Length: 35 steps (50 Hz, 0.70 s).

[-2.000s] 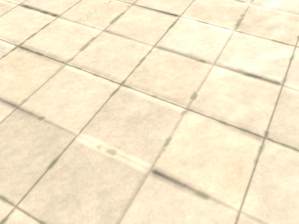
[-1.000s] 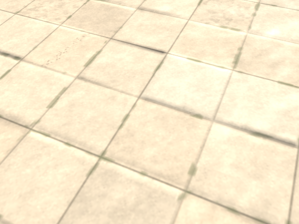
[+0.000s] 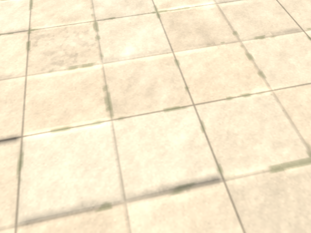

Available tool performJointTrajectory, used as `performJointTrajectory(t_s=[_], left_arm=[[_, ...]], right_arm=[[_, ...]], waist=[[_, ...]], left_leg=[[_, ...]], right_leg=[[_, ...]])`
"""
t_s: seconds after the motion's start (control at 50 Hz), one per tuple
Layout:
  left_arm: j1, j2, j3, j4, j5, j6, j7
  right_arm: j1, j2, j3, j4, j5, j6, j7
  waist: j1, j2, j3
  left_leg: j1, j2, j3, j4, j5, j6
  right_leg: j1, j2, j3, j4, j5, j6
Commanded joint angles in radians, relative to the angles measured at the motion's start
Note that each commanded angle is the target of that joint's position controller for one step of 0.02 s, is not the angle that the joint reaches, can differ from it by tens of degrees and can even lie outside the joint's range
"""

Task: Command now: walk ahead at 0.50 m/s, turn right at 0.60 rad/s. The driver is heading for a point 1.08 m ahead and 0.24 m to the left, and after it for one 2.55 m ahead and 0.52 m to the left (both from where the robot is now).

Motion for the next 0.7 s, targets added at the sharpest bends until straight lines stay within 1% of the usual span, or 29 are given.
performJointTrajectory(t_s=[0.02,0.04,0.06,0.08,0.12,0.14,0.18,0.22,0.28,0.3,0.32,0.34,0.36,0.38,0.4,0.42,0.44,0.46,0.48,0.5,0.52,0.54,0.56,0.6,0.64,0.68,0.7], left_arm=[[0.050,0.115,0.026,-0.044,-0.017,-0.034,0.010],[0.069,0.126,0.029,-0.037,-0.018,-0.041,0.007],[0.088,0.135,0.030,-0.032,-0.015,-0.045,0.005],[0.113,0.136,0.030,-0.026,-0.012,-0.048,0.004],[0.167,0.127,0.025,-0.008,-0.012,-0.051,0.004],[0.191,0.121,0.022,0.001,-0.012,-0.053,0.004],[0.231,0.119,0.018,0.017,-0.013,-0.057,0.006],[0.259,0.123,0.015,0.030,-0.010,-0.061,0.010],[0.293,0.120,0.007,0.049,0.002,-0.064,0.018],[0.300,0.120,0.004,0.056,0.008,-0.065,0.021],[0.298,0.124,0.003,0.063,0.013,-0.066,0.025],[0.279,0.129,0.002,0.066,0.016,-0.067,0.029],[0.257,0.139,0.002,0.065,0.019,-0.069,0.033],[0.246,0.151,0.004,0.069,0.024,-0.070,0.036],[0.236,0.161,0.006,0.071,0.030,-0.066,0.037],[0.217,0.163,0.004,0.064,0.025,-0.066,0.037],[0.243,0.112,-0.012,0.023,-0.001,-0.074,0.032],[0.287,0.097,-0.009,0.017,-0.001,-0.081,0.021],[0.230,0.120,-0.011,0.002,0.029,-0.083,0.018],[0.152,0.126,-0.014,-0.015,0.026,-0.091,0.012],[0.118,0.112,-0.017,-0.029,0.024,-0.093,0.007],[0.102,0.105,-0.019,-0.046,0.031,-0.082,0.005],[0.118,0.091,-0.025,-0.044,0.038,-0.065,0.003],[0.120,0.075,-0.032,-0.054,0.042,-0.042,0.000],[0.055,0.067,-0.037,-0.082,0.039,-0.034,-0.002],[-0.047,0.063,-0.041,-0.119,0.037,-0.033,-0.004],[-0.088,0.060,-0.044,-0.132,0.034,-0.033,-0.005]], right_arm=[[0.065,-0.104,-0.023,-0.057,-0.024,0.021,0.006],[0.055,-0.095,-0.022,-0.064,-0.023,0.030,0.010],[0.035,-0.088,-0.020,-0.069,-0.021,0.036,0.013],[-0.002,-0.085,-0.018,-0.081,-0.020,0.038,0.014],[-0.087,-0.086,-0.017,-0.105,-0.018,0.039,0.015],[-0.120,-0.086,-0.016,-0.114,-0.017,0.038,0.016],[-0.172,-0.084,-0.012,-0.128,-0.014,0.034,0.020],[-0.219,-0.081,-0.007,-0.142,-0.009,0.030,0.025],[-0.301,-0.078,0.002,-0.170,-0.001,0.022,0.031],[-0.315,-0.078,0.004,-0.177,0.001,0.019,0.034],[-0.313,-0.081,0.004,-0.181,0.003,0.017,0.035],[-0.288,-0.086,0.002,-0.176,0.005,0.014,0.036],[-0.237,-0.094,-0.002,-0.160,0.007,0.013,0.032],[-0.157,-0.110,-0.010,-0.134,0.009,0.012,0.025],[-0.030,-0.130,-0.022,-0.092,0.009,0.007,0.016],[0.123,-0.148,-0.032,-0.047,-0.002,0.000,0.007],[0.253,-0.251,-0.061,-0.026,-0.020,-0.001,-0.005],[0.219,-0.268,-0.069,-0.016,0.005,0.012,0.007],[0.106,-0.233,-0.063,-0.037,0.030,0.015,0.020],[0.045,-0.183,-0.053,-0.054,0.030,0.017,0.021],[0.024,-0.146,-0.042,-0.051,0.021,0.017,0.019],[0.026,-0.133,-0.037,-0.037,0.021,0.012,0.014],[0.027,-0.133,-0.034,-0.031,0.022,0.007,0.012],[0.058,-0.155,-0.041,-0.020,0.028,-0.006,0.012],[0.082,-0.174,-0.047,-0.016,0.030,-0.008,0.009],[0.116,-0.176,-0.050,-0.012,0.031,-0.004,0.007],[0.133,-0.176,-0.052,-0.010,0.032,-0.002,0.007]], waist=[[-0.010,-0.027,-0.101],[-0.011,-0.028,-0.098],[-0.007,-0.029,-0.091],[0.006,-0.036,-0.074],[0.039,-0.049,-0.041],[0.052,-0.053,-0.035],[0.074,-0.061,-0.034],[0.090,-0.064,-0.030],[0.119,-0.068,0.000],[0.120,-0.072,0.010],[0.110,-0.077,0.016],[0.089,-0.080,0.013],[0.061,-0.087,-0.009],[0.026,-0.095,-0.052],[-0.029,-0.085,-0.119],[-0.104,-0.060,-0.194],[-0.121,0.084,-0.303],[-0.048,0.256,-0.356],[-0.012,0.110,-0.237],[-0.010,0.019,-0.138],[0.013,-0.032,-0.065],[0.035,-0.030,-0.039],[0.054,-0.014,-0.046],[0.060,0.016,-0.065],[0.049,0.024,-0.050],[0.019,0.030,-0.026],[0.003,0.033,-0.026]], left_leg=[[-0.149,0.030,-0.036,-0.054,0.035,-0.022],[-0.154,0.027,-0.030,-0.083,0.055,-0.031],[-0.170,0.024,-0.022,-0.117,0.091,-0.035],[-0.196,0.025,-0.017,-0.157,0.133,-0.038],[-0.256,0.026,-0.014,-0.249,0.215,-0.038],[-0.274,0.024,-0.014,-0.294,0.253,-0.035],[-0.293,0.013,-0.013,-0.370,0.317,-0.024],[-0.305,-0.002,-0.001,-0.436,0.353,-0.009],[-0.300,-0.029,0.034,-0.531,0.360,0.029],[-0.289,-0.039,0.040,-0.560,0.345,0.046],[-0.263,-0.051,0.042,-0.588,0.321,0.065],[-0.210,-0.071,0.048,-0.615,0.285,0.087],[-0.125,-0.105,0.060,-0.631,0.242,0.109],[-0.030,-0.145,0.070,-0.635,0.197,0.130],[0.095,-0.183,0.079,-0.667,0.174,0.152],[0.305,-0.150,0.034,-0.720,0.219,0.185],[0.578,0.083,-0.319,-0.734,0.157,0.286],[0.696,0.244,-0.781,-0.877,0.249,0.404],[0.597,0.219,-0.728,-0.905,0.166,0.396],[0.469,0.193,-0.594,-0.924,0.162,0.378],[0.355,0.146,-0.508,-0.955,0.213,0.344],[0.285,0.105,-0.451,-0.969,0.284,0.321],[0.243,0.070,-0.402,-0.982,0.333,0.305],[0.210,0.040,-0.350,-0.994,0.408,0.308],[0.185,0.016,-0.324,-1.017,0.391,0.305],[0.189,-0.005,-0.318,-1.029,0.380,0.284],[0.203,-0.016,-0.315,-1.022,0.385,0.268]], right_leg=[[0.176,-0.255,0.315,-0.245,0.378,-0.157],[0.158,-0.242,0.303,-0.256,0.375,-0.157],[0.151,-0.235,0.295,-0.273,0.350,-0.153],[0.150,-0.232,0.292,-0.291,0.333,-0.145],[0.180,-0.231,0.294,-0.314,0.330,-0.124],[0.206,-0.231,0.291,-0.316,0.344,-0.111],[0.264,-0.234,0.282,-0.310,0.389,-0.088],[0.323,-0.242,0.264,-0.302,0.434,-0.075],[0.390,-0.263,0.229,-0.306,0.486,-0.064],[0.410,-0.276,0.218,-0.306,0.508,-0.061],[0.426,-0.290,0.204,-0.300,0.548,-0.055],[0.430,-0.297,0.179,-0.278,0.637,-0.044],[0.430,-0.297,0.152,-0.226,0.796,-0.029],[0.443,-0.297,0.131,-0.134,0.954,-0.016],[0.446,-0.283,0.103,0.031,1.035,-0.004],[0.338,-0.255,0.065,0.245,0.923,0.011],[0.054,-0.157,0.003,0.596,0.546,0.052],[-0.220,0.024,0.041,0.868,-0.266,0.082],[-0.318,-0.060,0.145,0.915,-0.223,0.069],[-0.337,-0.108,0.139,0.877,-0.152,0.072],[-0.320,-0.145,0.129,0.796,-0.123,0.075],[-0.290,-0.167,0.130,0.732,-0.119,0.089],[-0.247,-0.177,0.122,0.691,-0.115,0.105],[-0.232,-0.181,0.096,0.623,-0.112,0.134],[-0.263,-0.190,0.074,0.531,-0.059,0.162],[-0.303,-0.194,0.061,0.411,0.030,0.185],[-0.307,-0.191,0.060,0.355,0.078,0.191]])
Keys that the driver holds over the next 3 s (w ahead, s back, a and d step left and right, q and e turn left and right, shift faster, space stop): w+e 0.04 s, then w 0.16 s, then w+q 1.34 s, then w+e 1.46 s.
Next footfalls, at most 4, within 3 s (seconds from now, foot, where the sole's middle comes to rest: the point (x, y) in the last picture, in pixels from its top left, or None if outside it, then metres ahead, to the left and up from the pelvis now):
0.42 left None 0.42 0.10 -0.77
0.94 right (173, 172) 0.71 -0.06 -0.77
1.46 left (106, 147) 0.86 0.26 -0.77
2.02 right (101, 95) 1.21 0.32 -0.77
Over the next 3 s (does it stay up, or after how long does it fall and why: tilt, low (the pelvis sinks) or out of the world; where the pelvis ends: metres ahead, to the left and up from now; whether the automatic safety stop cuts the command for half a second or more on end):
stays up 1.53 0.47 0.00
